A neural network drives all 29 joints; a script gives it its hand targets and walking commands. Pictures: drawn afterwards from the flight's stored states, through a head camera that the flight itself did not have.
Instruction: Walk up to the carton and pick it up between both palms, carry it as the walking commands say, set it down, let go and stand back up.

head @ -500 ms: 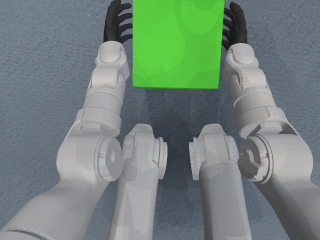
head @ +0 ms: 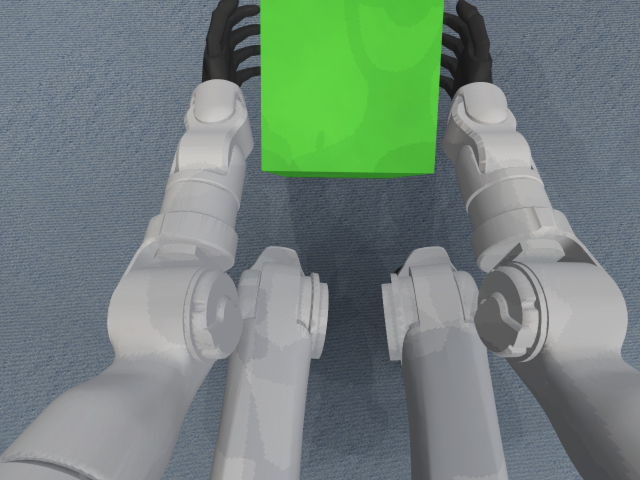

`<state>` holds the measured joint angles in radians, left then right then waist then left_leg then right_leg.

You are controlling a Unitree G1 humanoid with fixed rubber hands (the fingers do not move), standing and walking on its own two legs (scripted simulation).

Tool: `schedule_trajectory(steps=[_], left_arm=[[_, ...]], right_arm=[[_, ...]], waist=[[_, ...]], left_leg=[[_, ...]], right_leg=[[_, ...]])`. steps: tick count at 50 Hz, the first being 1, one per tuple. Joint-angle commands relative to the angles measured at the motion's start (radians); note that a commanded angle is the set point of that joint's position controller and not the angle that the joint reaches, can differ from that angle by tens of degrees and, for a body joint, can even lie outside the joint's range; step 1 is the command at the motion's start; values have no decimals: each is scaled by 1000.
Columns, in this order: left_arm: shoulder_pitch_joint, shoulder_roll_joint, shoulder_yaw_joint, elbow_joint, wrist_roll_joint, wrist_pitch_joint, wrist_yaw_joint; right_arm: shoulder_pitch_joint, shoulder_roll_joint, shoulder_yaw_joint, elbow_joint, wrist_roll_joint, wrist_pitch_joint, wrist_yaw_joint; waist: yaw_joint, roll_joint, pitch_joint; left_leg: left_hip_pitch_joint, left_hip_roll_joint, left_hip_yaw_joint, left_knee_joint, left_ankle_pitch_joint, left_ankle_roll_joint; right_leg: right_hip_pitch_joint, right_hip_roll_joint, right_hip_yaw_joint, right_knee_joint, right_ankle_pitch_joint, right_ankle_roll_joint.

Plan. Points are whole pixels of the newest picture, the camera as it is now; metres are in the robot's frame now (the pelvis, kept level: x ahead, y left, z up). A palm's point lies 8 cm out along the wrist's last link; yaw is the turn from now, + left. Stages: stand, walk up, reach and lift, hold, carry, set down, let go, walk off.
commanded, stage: set down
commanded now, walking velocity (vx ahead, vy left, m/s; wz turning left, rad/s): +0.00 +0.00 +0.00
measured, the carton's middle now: (342, 110) +0.49 +0.01 -0.24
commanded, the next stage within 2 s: let go in 1.86 s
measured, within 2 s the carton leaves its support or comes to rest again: neither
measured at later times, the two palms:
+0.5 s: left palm (199, 96) +0.49 +0.17 -0.17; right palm (493, 97) +0.49 -0.16 -0.17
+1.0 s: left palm (154, 62) +0.49 +0.17 -0.06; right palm (544, 76) +0.48 -0.15 -0.07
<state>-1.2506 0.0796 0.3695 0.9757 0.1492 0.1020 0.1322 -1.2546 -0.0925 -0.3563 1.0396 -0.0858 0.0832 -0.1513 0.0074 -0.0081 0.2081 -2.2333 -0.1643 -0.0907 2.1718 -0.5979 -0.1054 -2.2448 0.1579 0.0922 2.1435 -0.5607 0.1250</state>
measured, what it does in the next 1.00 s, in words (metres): rises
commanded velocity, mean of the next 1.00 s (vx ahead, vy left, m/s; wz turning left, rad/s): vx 0.00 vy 0.00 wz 0.00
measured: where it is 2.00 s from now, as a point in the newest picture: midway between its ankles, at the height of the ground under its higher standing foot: (342, 345)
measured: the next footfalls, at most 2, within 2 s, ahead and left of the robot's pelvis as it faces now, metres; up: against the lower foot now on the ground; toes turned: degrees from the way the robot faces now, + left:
none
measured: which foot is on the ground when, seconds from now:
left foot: down 0.00-1.00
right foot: down 0.00-1.00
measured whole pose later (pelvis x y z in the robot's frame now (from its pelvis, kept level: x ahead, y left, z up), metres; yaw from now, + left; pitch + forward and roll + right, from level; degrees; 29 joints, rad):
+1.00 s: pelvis -0.02 +0.00 +0.08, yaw +1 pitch +29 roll -1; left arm -1.18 0.26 0.16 0.74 -0.10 0.13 0.14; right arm -1.14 -0.18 -0.21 0.68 0.10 0.13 -0.17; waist -0.01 0.01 0.45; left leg -1.88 -0.10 -0.08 1.93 -0.55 -0.06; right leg -1.88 0.09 0.06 1.91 -0.53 0.07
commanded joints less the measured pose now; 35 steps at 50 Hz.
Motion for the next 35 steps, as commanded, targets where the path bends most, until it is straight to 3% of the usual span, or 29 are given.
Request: schedule_trajectory(steps=[1,3,4,5,6,8,9,10,11,13,14,15,16,17,18,20,21,22,23,24,25,26,27,28,30,31,32,33,35], left_arm=[[-471,-650,-297,-58,-36,-40,-194],[-440,-548,-282,-11,-27,-46,-171],[-444,-515,-273,-16,-32,-46,-167],[-414,-504,-284,0,-36,-49,-160],[-369,-441,-250,2,-33,-60,-144],[-385,-367,-226,-31,-45,-76,-123],[-367,-310,-245,-3,-62,-78,-113],[-327,-173,-166,-25,-39,-92,-85],[-288,-115,-171,-3,-49,-98,-69],[-218,97,-117,-24,-46,-119,-21],[-180,161,-130,13,-76,-127,-7],[-203,157,-156,-23,-113,-135,-8],[-198,165,-165,-27,-140,-136,-7],[-189,169,-177,14,-173,-137,-10],[-253,217,-165,-62,-173,-140,-2],[-237,221,-192,-43,-193,-144,-9],[-246,227,-198,-74,-206,-148,-11],[-251,229,-217,-89,-237,-147,-14],[-233,230,-232,-58,-256,-144,-18],[-193,265,-233,-4,-254,-135,-20],[-230,241,-247,-63,-259,-141,-23],[-215,239,-262,-45,-257,-146,-24],[-239,278,-236,-70,-263,-141,-18],[-183,228,-267,-85,-283,-135,-20],[-177,251,-256,-137,-273,-132,-17],[-173,286,-233,-204,-258,-127,-8],[-154,253,-259,-187,-277,-120,-10],[-158,291,-225,-258,-254,-108,-3],[-137,316,-218,-256,-253,-82,11]], right_arm=[[-490,700,260,-80,21,-47,190],[-460,585,220,-85,14,-57,171],[-468,554,213,-97,15,-61,165],[-423,532,215,-74,25,-64,156],[-416,464,188,-79,21,-66,143],[-379,409,182,-79,16,-73,119],[-389,315,164,-84,35,-86,106],[-319,195,115,-92,0,-88,80],[-326,139,132,-107,28,-100,67],[-199,-81,39,-64,28,-102,25],[-176,-103,61,-43,48,-113,15],[-192,-122,81,-80,71,-119,15],[-204,-159,76,-106,78,-120,7],[-155,-168,91,-48,84,-119,5],[-199,-149,103,-86,102,-119,4],[-193,-177,108,-106,119,-122,8],[-207,-175,129,-112,135,-123,13],[-223,-216,127,-149,151,-126,10],[-201,-187,173,-121,178,-129,15],[-195,-211,172,-121,191,-118,23],[-214,-167,204,-141,211,-122,26],[-168,-161,210,-98,211,-122,25],[-185,-185,194,-136,207,-120,25],[-166,-175,203,-158,216,-120,21],[-122,-160,215,-178,232,-113,17],[-125,-203,181,-246,216,-109,8],[-131,-164,217,-274,243,-105,6],[-93,-203,176,-294,224,-95,-5],[-117,-192,205,-339,231,-59,-14]], waist=[[-18,4,-984],[12,59,-989],[15,53,-987],[-12,47,-1018],[7,63,-987],[7,9,-992],[-22,25,-1019],[-4,34,-966],[9,8,-1006],[3,90,-980],[13,41,-1015],[-11,53,-1038],[-11,57,-1019],[-37,35,-1024],[-12,-7,-1032],[-29,36,-1034],[-12,9,-1033],[-32,25,-1119],[-35,-7,-1085],[-5,23,-1018],[5,32,-1085],[-15,12,-1071],[-7,-22,-1136],[-26,32,-1160],[-4,32,-1253],[-6,22,-1329],[-3,47,-1350],[-21,66,-1430],[10,36,-1482]], left_leg=[[372,-12,151,-185,284,56],[433,-6,156,-197,279,42],[432,-4,156,-202,282,36],[439,7,149,-193,272,40],[437,9,154,-201,274,40],[416,5,165,-194,273,41],[464,16,151,-198,267,36],[435,13,157,-206,271,36],[467,20,146,-213,270,37],[471,38,155,-233,271,29],[477,42,152,-236,285,28],[459,45,158,-222,279,27],[486,52,148,-242,290,33],[443,59,154,-228,297,27],[421,52,149,-228,286,40],[411,70,155,-212,276,38],[385,65,153,-227,293,41],[460,74,135,-209,337,41],[428,76,143,-202,317,47],[433,83,149,-215,272,44],[469,85,139,-212,338,49],[447,85,149,-224,305,50],[460,87,146,-212,333,51],[501,87,147,-217,322,49],[551,77,165,-217,369,51],[572,75,160,-222,380,51],[624,76,160,-241,361,53],[685,71,173,-249,351,49],[741,77,166,-278,290,55]], right_leg=[[438,32,-183,-123,288,-59],[417,32,-190,-113,250,-55],[402,28,-191,-124,253,-55],[440,32,-190,-118,262,-55],[439,19,-185,-116,262,-49],[466,20,-181,-138,266,-49],[475,16,-189,-132,255,-46],[444,10,-185,-144,261,-48],[488,5,-188,-144,261,-43],[444,-10,-179,-158,265,-55],[495,-23,-180,-154,278,-43],[510,-33,-173,-156,288,-46],[474,-42,-181,-164,275,-47],[508,-51,-174,-162,295,-44],[512,-54,-164,-163,296,-50],[479,-63,-150,-171,283,-61],[475,-67,-159,-171,296,-53],[511,-71,-151,-147,329,-57],[519,-75,-152,-155,318,-56],[476,-83,-156,-161,253,-53],[497,-79,-150,-154,308,-56],[502,-79,-164,-159,295,-51],[544,-80,-155,-156,324,-50],[550,-80,-159,-160,310,-62],[595,-71,-168,-168,342,-60],[638,-69,-168,-167,368,-56],[659,-69,-180,-177,347,-55],[688,-61,-187,-189,327,-59],[745,-62,-192,-222,256,-59]])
